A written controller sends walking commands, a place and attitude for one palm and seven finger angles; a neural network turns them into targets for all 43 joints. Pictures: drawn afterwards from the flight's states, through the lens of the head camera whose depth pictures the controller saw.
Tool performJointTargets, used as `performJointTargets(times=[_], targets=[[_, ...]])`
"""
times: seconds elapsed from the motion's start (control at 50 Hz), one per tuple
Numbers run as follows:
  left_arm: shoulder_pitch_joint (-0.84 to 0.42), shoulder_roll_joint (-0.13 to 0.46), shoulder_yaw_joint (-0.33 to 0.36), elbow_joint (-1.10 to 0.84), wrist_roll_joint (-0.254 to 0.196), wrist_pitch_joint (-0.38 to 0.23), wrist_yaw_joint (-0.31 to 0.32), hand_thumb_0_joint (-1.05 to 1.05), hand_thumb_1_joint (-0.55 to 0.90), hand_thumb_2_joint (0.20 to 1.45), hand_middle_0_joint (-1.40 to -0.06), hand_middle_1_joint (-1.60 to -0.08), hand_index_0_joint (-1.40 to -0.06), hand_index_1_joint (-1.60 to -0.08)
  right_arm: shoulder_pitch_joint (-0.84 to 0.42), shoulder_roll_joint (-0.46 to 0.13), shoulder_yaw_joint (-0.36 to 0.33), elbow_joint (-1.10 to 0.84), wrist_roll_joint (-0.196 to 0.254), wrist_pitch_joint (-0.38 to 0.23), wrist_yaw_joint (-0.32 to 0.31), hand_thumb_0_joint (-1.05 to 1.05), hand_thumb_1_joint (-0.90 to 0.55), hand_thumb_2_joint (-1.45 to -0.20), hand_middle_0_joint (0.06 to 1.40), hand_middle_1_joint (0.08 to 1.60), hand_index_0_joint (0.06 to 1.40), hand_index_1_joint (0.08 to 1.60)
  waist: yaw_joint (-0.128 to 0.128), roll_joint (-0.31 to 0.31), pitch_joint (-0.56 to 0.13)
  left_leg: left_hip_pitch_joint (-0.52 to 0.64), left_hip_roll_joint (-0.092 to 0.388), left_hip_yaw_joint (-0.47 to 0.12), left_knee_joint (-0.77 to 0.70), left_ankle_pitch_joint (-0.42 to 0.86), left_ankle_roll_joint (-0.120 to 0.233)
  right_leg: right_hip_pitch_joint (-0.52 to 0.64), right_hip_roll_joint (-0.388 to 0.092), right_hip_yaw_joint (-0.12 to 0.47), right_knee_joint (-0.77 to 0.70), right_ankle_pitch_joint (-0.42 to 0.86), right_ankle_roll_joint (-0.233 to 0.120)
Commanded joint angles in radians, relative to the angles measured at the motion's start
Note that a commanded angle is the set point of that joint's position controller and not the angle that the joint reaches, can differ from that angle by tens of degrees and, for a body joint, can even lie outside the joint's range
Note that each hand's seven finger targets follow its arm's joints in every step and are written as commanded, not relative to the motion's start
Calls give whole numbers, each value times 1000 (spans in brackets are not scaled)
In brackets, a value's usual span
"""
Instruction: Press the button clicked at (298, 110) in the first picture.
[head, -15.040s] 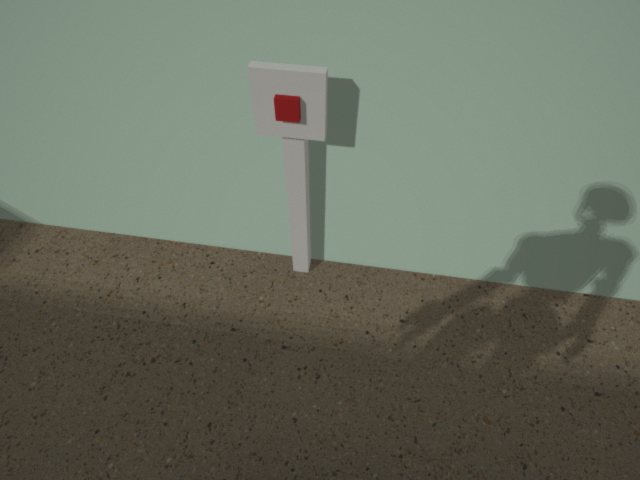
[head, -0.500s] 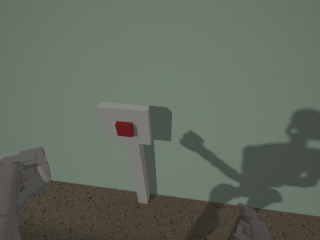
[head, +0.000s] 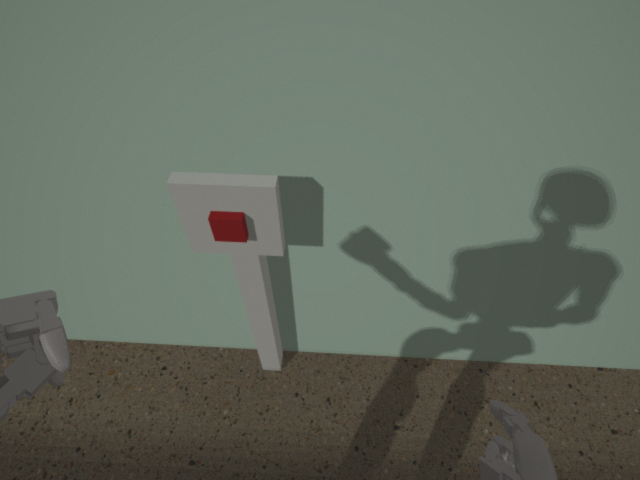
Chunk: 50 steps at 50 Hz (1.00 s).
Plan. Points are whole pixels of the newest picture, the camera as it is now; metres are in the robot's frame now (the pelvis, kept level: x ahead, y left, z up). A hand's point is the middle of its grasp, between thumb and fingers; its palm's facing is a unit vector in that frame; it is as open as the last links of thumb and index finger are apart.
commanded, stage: step back with the hand held close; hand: left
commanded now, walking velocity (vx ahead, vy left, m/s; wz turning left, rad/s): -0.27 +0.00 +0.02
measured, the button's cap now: (229, 225) +0.52 +0.20 -0.03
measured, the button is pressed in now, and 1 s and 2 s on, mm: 0 0 0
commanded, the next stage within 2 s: stop stepping back and stand still in 1.10 s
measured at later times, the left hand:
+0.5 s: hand (30, 404) +0.15 +0.24 +0.16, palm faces +0.39 -0.79 -0.48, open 3.1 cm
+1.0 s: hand out of the picture +0.10 +0.25 +0.17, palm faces +0.43 -0.78 -0.46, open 3.1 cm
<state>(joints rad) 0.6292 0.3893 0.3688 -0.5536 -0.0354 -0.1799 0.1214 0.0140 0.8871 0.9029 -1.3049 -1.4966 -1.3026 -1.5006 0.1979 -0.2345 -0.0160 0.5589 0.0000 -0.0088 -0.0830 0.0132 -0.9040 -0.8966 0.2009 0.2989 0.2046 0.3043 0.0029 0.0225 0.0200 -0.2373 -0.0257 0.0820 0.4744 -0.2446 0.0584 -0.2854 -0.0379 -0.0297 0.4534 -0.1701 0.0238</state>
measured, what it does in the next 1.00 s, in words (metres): lifts its right foot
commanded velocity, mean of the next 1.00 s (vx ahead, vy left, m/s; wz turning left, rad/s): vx -0.36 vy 0.00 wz -0.02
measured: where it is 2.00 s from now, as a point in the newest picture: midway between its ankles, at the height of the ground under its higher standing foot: outside the picture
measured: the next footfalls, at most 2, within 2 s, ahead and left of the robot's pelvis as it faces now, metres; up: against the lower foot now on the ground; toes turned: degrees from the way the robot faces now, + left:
right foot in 1.12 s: -0.18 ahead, -0.14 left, +0.00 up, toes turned +2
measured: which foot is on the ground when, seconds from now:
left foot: down 0.00-1.00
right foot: down 0.00-0.84, up 0.86-1.00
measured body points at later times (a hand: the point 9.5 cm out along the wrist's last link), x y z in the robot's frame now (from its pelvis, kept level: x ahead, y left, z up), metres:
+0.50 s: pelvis -0.04 +0.00 -0.01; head -0.01 +0.02 +0.44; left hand +0.12 +0.28 +0.18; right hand +0.13 -0.24 -0.08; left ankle +0.01 +0.08 -0.74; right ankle +0.04 -0.14 -0.74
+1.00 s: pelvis -0.09 -0.01 +0.00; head -0.06 +0.03 +0.44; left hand +0.07 +0.29 +0.20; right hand +0.09 -0.23 -0.08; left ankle +0.01 +0.08 -0.74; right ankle -0.14 -0.14 -0.70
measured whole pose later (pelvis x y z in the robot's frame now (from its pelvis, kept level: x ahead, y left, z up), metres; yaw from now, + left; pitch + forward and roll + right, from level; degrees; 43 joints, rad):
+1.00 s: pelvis -0.09 -0.01 +0.00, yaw +3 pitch +4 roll -5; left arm 0.62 0.42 0.44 -0.64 -0.01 -0.29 0.15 0.01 0.88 0.90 -1.31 -1.50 -1.31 -1.50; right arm 0.21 -0.17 -0.01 0.62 -0.03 -0.12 -0.07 0.01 -0.90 -0.90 0.20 0.30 0.21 0.30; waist -0.01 0.00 -0.01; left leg -0.48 0.03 -0.01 0.53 -0.12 0.05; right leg -0.35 0.09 0.01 0.81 -0.45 0.01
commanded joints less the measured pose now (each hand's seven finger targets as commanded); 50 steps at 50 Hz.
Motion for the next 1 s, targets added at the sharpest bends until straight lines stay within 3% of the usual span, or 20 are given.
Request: performJointTargets(times=[0.0, 0.12, 0.28, 0.34, 0.38, 0.44, 0.5, 0.54, 0.6, 0.64, 0.7, 0.74, 0.78, 0.8, 0.82, 0.84, 0.86, 0.88, 0.9, 0.98], targets=[[-12, 128, 104, -198, 2, -61, 26, 0, 900, 900, -1300, -1500, -1300, -1500, -111, -120, -35, -178, 2, -66, -9, 0, -900, -900, 200, 300, 200, 300, 9, 17, -109, -176, 134, -158, -142, 67, 7, 184, -8, 74, 49, 161, -22], [-32, 134, 114, -233, 21, -80, 38, 0, 900, 900, -1300, -1500, -1300, -1500, -102, -120, -33, -184, 2, -86, -8, 0, -900, -900, 200, 300, 200, 300, 0, 6, -78, -322, 133, -180, -158, -232, 34, 201, -11, 108, 55, 42, -23], [-41, 140, 124, -251, 24, -105, 51, 0, 900, 900, -1300, -1500, -1300, -1500, -84, -114, -32, -172, -6, -109, -8, 0, -900, -900, 200, 300, 200, 300, -8, -21, -83, -308, 112, -173, -90, -276, 26, 118, -34, 155, -9, -74, -39], [-42, 141, 122, -263, 23, -113, 54, 0, 900, 900, -1300, -1500, -1300, -1500, -87, -119, -32, -169, -9, -114, -7, 0, -900, -900, 200, 300, 200, 300, -10, 9, -86, -300, 117, -186, -95, -273, 24, 99, -32, 146, -9, -96, -41], [-37, 140, 125, -257, 28, -118, 56, 0, 900, 900, -1300, -1500, -1300, -1500, -92, -120, -30, -168, -9, -118, -7, 0, -900, -900, 200, 300, 200, 300, -8, 34, -75, -352, 144, -209, -137, -291, 35, 134, -7, 123, 45, -62, -31], [-39, 147, 144, -277, 41, -129, 54, 0, 900, 900, -1300, -1500, -1300, -1500, -109, -125, -32, -170, -13, -127, -9, 0, -900, -900, 200, 300, 200, 300, 3, 129, -101, -498, 210, -271, -229, -298, 62, 298, 51, 62, 231, 89, -11], [-19, 158, 171, -278, 44, -140, 47, 0, 900, 900, -1300, -1500, -1300, -1500, -102, -119, -41, -171, -13, -133, -4, 0, -900, -900, 200, 300, 200, 300, 5, 89, -116, -520, 218, -262, -182, -235, 70, 320, 60, 81, 283, 153, -9], [-15, 161, 177, -284, 37, -143, 40, 0, 900, 900, -1300, -1500, -1300, -1500, -94, -120, -45, -165, -14, -133, -1, 0, -900, -900, 200, 300, 200, 300, -1, 44, -132, -487, 195, -244, -133, -189, 58, 294, 48, 114, 260, 214, -19], [-26, 160, 169, -289, 29, -149, 33, 0, 900, 900, -1300, -1500, -1300, -1500, -81, -109, -46, -150, -17, -128, 2, 0, -900, -900, 200, 300, 200, 300, -15, -9, -150, -383, 126, -184, -19, -139, 26, 187, -20, 216, 161, 326, -45], [-42, 174, 167, -305, 27, -151, 34, 0, 900, 900, -1300, -1500, -1300, -1500, -71, -108, -50, -142, -18, -121, 5, 0, -900, -900, 200, 300, 200, 300, -22, -49, -172, -319, 88, -155, 52, -159, 3, 110, -74, 277, 79, 266, -72], [-28, 188, 167, -297, 15, -154, 43, 0, 900, 900, -1300, -1500, -1300, -1500, -67, -93, -51, -129, -16, -107, 10, 0, -900, -900, 200, 300, 200, 300, -27, -120, -159, -170, 37, -129, 179, -201, -23, -100, -150, 335, -82, -25, -117], [-18, 196, 175, -295, 8, -160, 57, 0, 900, 900, -1300, -1500, -1300, -1500, -64, -90, -50, -114, -19, -97, 8, 0, -900, -900, 200, 300, 200, 300, -33, -115, -163, -79, 36, -134, 179, -138, -29, -185, -156, 292, -108, -74, -123], [1, 189, 172, -300, 12, -167, 60, 0, 900, 900, -1300, -1500, -1300, -1500, -80, -98, -48, -123, -16, -94, 1, 0, -900, -900, 200, 300, 200, 300, -33, -39, -152, -107, 89, -195, 47, -153, -5, -167, -69, 201, -32, -104, -77], [-3, 186, 175, -312, 19, -175, 56, 0, 900, 900, -1300, -1500, -1300, -1500, -94, -111, -47, -136, -17, -104, -4, 0, -900, -900, 200, 300, 200, 300, -32, 58, -135, -236, 161, -270, -91, -233, 28, -61, 11, 142, 76, -115, -41], [-7, 178, 187, -317, 32, -180, 52, 0, 900, 900, -1300, -1500, -1300, -1500, -112, -127, -47, -147, -18, -121, -9, 0, -900, -900, 200, 300, 200, 300, -25, 209, -142, -445, 277, -388, -272, -400, 78, 139, 105, 65, 306, -85, -6], [-31, 167, 180, -313, 41, -183, 45, 0, 900, 900, -1300, -1500, -1300, -1500, -136, -122, -48, -148, -20, -136, -13, 0, -900, -900, 200, 300, 200, 300, -19, 294, -128, -588, 369, -488, -386, -520, 121, 237, 150, 53, 500, -146, 6], [-30, 177, 195, -300, 39, -175, 49, 0, 900, 900, -1300, -1500, -1300, -1500, -115, -109, -55, -134, -27, -144, -16, 0, -900, -900, 200, 300, 200, 300, -22, 216, -117, -566, 387, -486, -372, -459, 135, 192, 147, 85, 590, -200, 0], [-33, 175, 190, -298, 32, -170, 50, 0, 900, 900, -1300, -1500, -1300, -1500, -103, -103, -58, -126, -27, -152, -12, 0, -900, -900, 200, 300, 200, 300, -17, 137, -114, -477, 370, -446, -308, -334, 134, 115, 139, 99, 584, -250, -7], [-8, 159, 178, -284, 23, -169, 49, 0, 900, 900, -1300, -1500, -1300, -1500, -93, -99, -59, -113, -27, -162, -5, 0, -900, -900, 200, 300, 200, 300, -8, 116, -124, -365, 344, -391, -259, -216, 121, 53, 126, 90, 517, -295, -12], [-9, 120, 84, -294, -2, -162, 35, 0, 900, 900, -1300, -1500, -1300, -1500, -70, -90, -41, -50, -35, -193, 19, 0, -900, -900, 200, 300, 200, 300, -4, 190, -169, -24, 279, -300, -248, 35, 47, -31, 105, 13, 140, -361, -29]])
